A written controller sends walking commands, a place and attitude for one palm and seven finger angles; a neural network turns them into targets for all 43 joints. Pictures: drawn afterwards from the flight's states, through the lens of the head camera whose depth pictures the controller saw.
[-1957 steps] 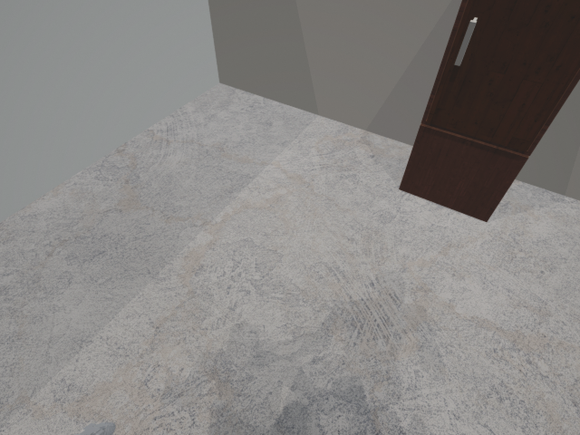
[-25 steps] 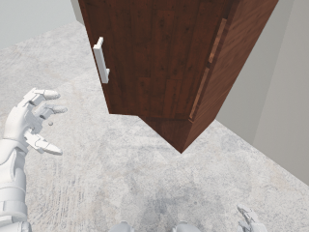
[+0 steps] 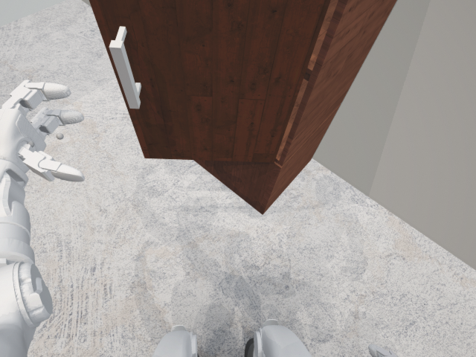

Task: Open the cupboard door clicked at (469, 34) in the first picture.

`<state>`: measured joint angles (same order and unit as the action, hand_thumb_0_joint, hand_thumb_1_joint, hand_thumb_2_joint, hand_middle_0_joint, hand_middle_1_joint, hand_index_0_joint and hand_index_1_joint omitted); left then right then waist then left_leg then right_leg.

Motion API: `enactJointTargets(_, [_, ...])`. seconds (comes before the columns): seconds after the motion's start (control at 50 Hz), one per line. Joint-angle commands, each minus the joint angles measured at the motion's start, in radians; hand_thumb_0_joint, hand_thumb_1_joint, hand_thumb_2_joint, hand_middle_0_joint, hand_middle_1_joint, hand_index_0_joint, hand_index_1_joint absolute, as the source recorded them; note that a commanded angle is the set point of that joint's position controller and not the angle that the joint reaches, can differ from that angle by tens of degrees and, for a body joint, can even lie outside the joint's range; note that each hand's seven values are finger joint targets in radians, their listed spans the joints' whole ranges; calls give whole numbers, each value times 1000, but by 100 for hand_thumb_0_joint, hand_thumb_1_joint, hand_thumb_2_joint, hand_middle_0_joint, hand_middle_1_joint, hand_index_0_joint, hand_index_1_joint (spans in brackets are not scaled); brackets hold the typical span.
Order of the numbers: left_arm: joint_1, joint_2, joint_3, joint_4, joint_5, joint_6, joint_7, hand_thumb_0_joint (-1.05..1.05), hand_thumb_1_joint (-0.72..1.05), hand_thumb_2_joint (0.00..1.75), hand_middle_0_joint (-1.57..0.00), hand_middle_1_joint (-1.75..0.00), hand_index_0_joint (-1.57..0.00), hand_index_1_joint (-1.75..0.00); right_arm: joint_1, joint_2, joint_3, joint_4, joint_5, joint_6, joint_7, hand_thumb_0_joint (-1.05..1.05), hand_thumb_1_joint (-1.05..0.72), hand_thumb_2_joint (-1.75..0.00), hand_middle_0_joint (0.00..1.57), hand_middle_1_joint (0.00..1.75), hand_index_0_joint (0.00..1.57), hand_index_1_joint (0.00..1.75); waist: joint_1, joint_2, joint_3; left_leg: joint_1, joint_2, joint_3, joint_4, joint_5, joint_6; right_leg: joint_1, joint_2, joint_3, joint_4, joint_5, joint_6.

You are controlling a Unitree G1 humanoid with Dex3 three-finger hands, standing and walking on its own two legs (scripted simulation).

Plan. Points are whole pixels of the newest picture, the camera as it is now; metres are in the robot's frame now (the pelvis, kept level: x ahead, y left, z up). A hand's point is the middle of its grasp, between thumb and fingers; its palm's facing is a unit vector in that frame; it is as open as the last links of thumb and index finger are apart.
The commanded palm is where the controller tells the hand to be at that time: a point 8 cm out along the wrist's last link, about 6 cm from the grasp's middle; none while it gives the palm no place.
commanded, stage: move the hooked fingers beside the handle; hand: left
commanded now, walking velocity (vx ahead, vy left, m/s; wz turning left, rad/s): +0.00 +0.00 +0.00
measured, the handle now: (128, 70) +0.62 +0.20 +0.06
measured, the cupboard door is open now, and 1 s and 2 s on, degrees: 41 41 41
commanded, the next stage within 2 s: slide the fingers in behind the handle in 1.74 s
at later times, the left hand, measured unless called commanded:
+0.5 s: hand (79, 93) +0.53 +0.26 +0.08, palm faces -0.04 -1.00 +0.00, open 14.0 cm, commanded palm +0.53 +0.30 +0.07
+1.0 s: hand (92, 78) +0.59 +0.26 +0.07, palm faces -0.03 -1.00 -0.02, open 14.0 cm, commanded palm +0.57 +0.28 +0.07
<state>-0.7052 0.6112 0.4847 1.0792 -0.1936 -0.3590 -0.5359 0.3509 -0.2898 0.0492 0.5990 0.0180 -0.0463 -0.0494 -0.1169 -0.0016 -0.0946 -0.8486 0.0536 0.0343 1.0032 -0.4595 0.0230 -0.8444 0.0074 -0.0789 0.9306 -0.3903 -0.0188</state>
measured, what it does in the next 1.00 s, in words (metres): stands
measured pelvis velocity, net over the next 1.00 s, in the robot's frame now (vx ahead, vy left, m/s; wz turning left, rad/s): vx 0.02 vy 0.02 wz -0.05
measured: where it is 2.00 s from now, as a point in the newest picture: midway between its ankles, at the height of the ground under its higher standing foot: outside the picture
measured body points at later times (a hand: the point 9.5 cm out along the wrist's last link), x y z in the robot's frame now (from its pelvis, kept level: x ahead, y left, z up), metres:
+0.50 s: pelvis +0.00 +0.01 -0.01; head +0.16 +0.05 +0.41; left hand +0.53 +0.31 +0.09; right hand -0.01 -0.26 -0.10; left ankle +0.01 +0.10 -0.68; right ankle +0.03 -0.11 -0.68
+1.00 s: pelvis +0.02 +0.02 -0.01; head +0.22 +0.05 +0.39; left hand +0.59 +0.31 +0.07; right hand -0.05 -0.23 -0.10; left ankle +0.01 +0.10 -0.68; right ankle +0.03 -0.11 -0.68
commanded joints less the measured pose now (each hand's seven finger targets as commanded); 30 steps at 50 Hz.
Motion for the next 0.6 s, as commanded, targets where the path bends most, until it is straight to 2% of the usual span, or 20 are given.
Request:
enactJointTargets(0.0, [-398,311,36,-158,-13,-69,-4,0,-50,30,-30,-120,-30,-120,129,-180,-68,-67,1,3,-8,0,-90,-90,20,30,20,30,2,145,-410,222,-29,-57,-113,345,6,199,28,64,-79,262,-6])
enactJointTargets(0.04, [-429,323,35,-115,-9,-58,-1,0,-50,30,-30,-120,-30,-120,143,-188,-68,-65,1,14,-9,0,-90,-90,20,30,20,30,-16,105,-375,196,-26,-64,-110,323,12,170,33,60,-81,238,-5])
enactJointTargets(0.06, [-472,331,29,-121,-2,-54,0,0,-50,30,-30,-120,-30,-120,151,-192,-67,-60,-1,19,-10,0,-90,-90,20,30,20,30,-25,114,-396,200,-25,-64,-108,322,13,167,32,62,-80,237,-1])
enactJointTargets(0.08, [-496,358,46,-125,6,-54,5,0,-50,30,-30,-120,-30,-120,160,-194,-70,-55,-3,24,-10,0,-90,-90,20,30,20,30,-22,141,-418,209,-25,-67,-102,331,11,161,30,62,-76,237,-2])
enactJointTargets(0.14, [-527,347,35,-154,7,-67,15,0,-50,30,-30,-120,-30,-120,179,-193,-72,-51,-9,36,-6,0,-90,-90,20,30,20,30,-29,173,-469,283,-20,-81,-92,406,5,131,37,50,-63,261,-7])
enactJointTargets(0.16, [-530,369,49,-142,16,-66,18,0,-50,30,-30,-120,-30,-120,188,-196,-71,-46,-10,44,-4,0,-90,-90,20,30,20,30,-24,190,-480,296,-17,-85,-92,419,0,120,38,48,-66,257,-6])
enactJointTargets(0.18, [-558,347,27,-115,18,-60,21,0,-50,30,-30,-120,-30,-120,187,-194,-68,-39,-10,49,-3,0,-90,-90,20,30,20,30,-44,174,-452,283,-15,-87,-89,396,2,99,38,46,-68,241,-3])
enactJointTargets(0.2, [-571,360,35,-100,21,-55,28,0,-50,30,-30,-120,-30,-120,189,-196,-67,-35,-11,53,-3,0,-90,-90,20,30,20,30,-44,169,-427,263,-15,-88,-91,373,3,96,38,47,-74,226,-2])
enactJointTargets(0.24, [-595,376,33,-87,30,-48,35,0,-50,30,-30,-120,-30,-120,201,-201,-63,-38,-13,60,-4,0,-90,-90,20,30,20,30,-54,159,-426,247,-16,-90,-89,377,7,97,40,45,-69,233,-6])
enactJointTargets(0.26, [-606,396,40,-82,45,-45,39,0,-50,30,-30,-120,-30,-120,209,-203,-62,-36,-14,66,-4,0,-90,-90,20,30,20,30,-53,192,-447,268,-14,-91,-87,394,3,86,40,45,-67,237,-4])
enactJointTargets(0.28, [-632,396,29,-76,55,-43,46,0,-50,30,-30,-120,-30,-120,213,-202,-60,-33,-15,69,-3,0,-90,-90,20,30,20,30,-60,205,-440,268,-14,-94,-83,391,2,69,39,44,-67,228,-4])
enactJointTargets(0.32, [-664,403,25,-48,68,-37,60,0,-50,30,-30,-120,-30,-120,220,-204,-56,-31,-19,76,-3,0,-90,-90,20,30,20,30,-76,191,-413,251,-10,-103,-82,373,1,46,40,38,-66,207,-4])
enactJointTargets(0.34, [-691,396,18,-52,66,-41,63,0,-50,30,-30,-120,-30,-120,228,-204,-55,-32,-21,77,-4,0,-90,-90,20,30,20,30,-85,202,-423,268,-9,-108,-77,390,2,29,43,35,-61,210,-6])
enactJointTargets(0.36, [-711,426,33,-56,75,-43,68,0,-50,30,-30,-120,-30,-120,234,-210,-54,-28,-24,81,-3,0,-90,-90,20,30,20,30,-82,232,-455,289,-7,-111,-74,405,-4,21,42,36,-60,209,-5])
enactJointTargets(0.38, [-733,412,19,-44,79,-40,73,0,-50,30,-30,-120,-30,-120,240,-209,-53,-25,-25,84,-2,0,-90,-90,20,30,20,30,-96,236,-465,300,-5,-116,-67,420,-5,3,43,33,-55,214,-4])
enactJointTargets(0.42, [-742,432,26,-4,90,-29,79,0,-50,30,-30,-120,-30,-120,252,-212,-49,-24,-28,89,0,0,-90,-90,20,30,20,30,-102,209,-453,267,-5,-115,-57,420,-1,10,43,33,-53,222,-1])
enactJointTargets(0.48, [-770,474,36,18,111,-16,81,0,-50,30,-30,-120,-30,-120,271,-215,-43,-26,-32,101,2,0,-90,-90,20,30,20,30,-111,230,-481,266,-2,-116,-41,458,-1,6,45,31,-44,248,0])
enactJointTargets(0.5, [-784,470,28,30,118,-9,83,0,-50,30,-30,-120,-30,-120,274,-213,-40,-28,-33,105,4,0,-90,-90,20,30,20,30,-116,242,-477,254,-3,-114,-37,455,0,0,47,31,-42,248,0])
enactJointTargets(0.54, [-803,500,42,60,125,0,88,0,-50,30,-30,-120,-30,-120,281,-215,-33,-35,-34,111,3,0,-90,-90,20,30,20,30,-128,225,-460,224,-3,-114,-26,452,5,-2,50,28,-36,255,-1])
enactJointTargets(0.58, [-879,534,43,23,142,-1,94,0,-50,30,-30,-120,-30,-120,295,-219,-33,-30,-40,116,3,0,-90,-90,20,30,20,30,-141,275,-515,251,2,-122,-11,484,1,-20,49,30,-26,267,2])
